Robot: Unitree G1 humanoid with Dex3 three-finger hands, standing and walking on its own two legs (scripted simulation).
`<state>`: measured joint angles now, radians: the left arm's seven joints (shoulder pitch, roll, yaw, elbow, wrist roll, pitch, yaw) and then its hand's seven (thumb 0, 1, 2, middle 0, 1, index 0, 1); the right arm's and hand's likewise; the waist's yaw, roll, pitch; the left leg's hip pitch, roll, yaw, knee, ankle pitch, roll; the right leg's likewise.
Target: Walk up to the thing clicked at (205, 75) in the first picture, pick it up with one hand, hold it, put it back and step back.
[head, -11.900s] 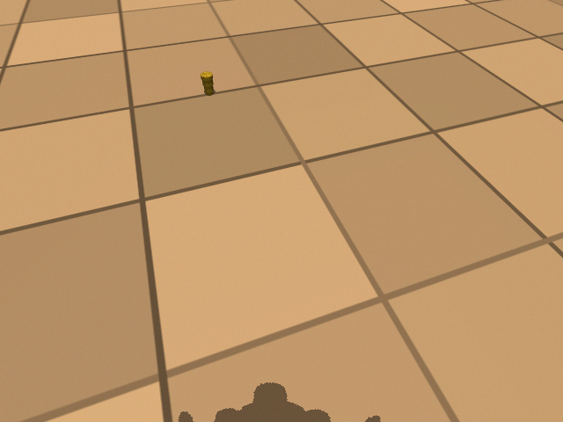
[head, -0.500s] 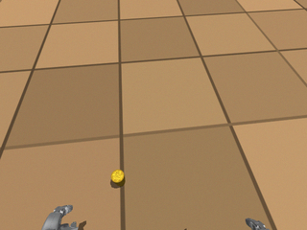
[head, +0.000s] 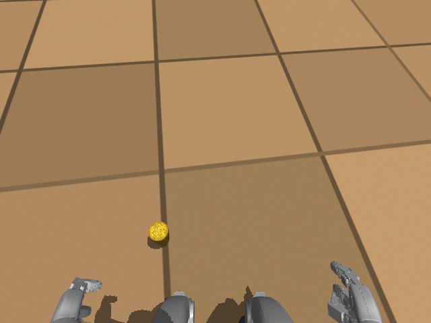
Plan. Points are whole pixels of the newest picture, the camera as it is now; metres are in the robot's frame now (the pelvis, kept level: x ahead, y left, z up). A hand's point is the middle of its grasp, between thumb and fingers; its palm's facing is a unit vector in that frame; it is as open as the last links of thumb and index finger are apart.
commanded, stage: rise first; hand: left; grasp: from above
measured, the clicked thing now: (160, 235) +0.44 +0.23 -0.64
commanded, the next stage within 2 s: none
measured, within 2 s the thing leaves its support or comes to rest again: neither
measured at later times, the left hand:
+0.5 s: hand (108, 301) +0.17 +0.27 -0.26, palm faces -0.36 -0.68 -0.64, open 13.9 cm
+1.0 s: hand (128, 256) +0.31 +0.29 -0.41, palm faces -0.48 -0.26 -0.84, open 13.9 cm
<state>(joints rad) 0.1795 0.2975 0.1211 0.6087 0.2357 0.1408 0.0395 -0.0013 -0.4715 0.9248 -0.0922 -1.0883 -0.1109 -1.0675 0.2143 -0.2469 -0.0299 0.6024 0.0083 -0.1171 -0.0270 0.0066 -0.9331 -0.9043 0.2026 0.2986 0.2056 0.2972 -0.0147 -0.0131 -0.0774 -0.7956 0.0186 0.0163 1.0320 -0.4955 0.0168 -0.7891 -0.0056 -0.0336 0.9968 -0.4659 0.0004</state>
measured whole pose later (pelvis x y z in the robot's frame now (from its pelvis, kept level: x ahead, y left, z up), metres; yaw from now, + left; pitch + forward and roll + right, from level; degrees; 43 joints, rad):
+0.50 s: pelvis -0.03 +0.00 -0.11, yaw +0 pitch +28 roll -2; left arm 0.05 0.40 0.09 0.57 0.50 0.05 0.07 0.00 -0.48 0.90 -0.08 -1.12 -0.10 -1.10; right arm 0.13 -0.28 -0.03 0.57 0.00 -0.21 0.00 0.01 -0.91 -0.90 0.20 0.30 0.21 0.30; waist -0.03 -0.01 -0.18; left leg -1.38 0.01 0.00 1.56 -0.66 0.02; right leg -1.38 -0.02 -0.04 1.53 -0.64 0.00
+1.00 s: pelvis -0.09 -0.01 -0.27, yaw -2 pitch +35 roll -4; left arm -0.61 0.61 0.12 1.04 0.93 -0.19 0.14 0.00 -0.49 1.01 -0.07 -1.09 -0.07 -1.08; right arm 0.15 -0.27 -0.04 0.74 -0.02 -0.12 0.05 0.01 -0.87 -0.89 0.20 0.30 0.21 0.30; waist -0.08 0.02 -0.14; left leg -2.01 0.03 -0.04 2.07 -0.67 0.02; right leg -1.99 -0.02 -0.08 2.01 -0.64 -0.02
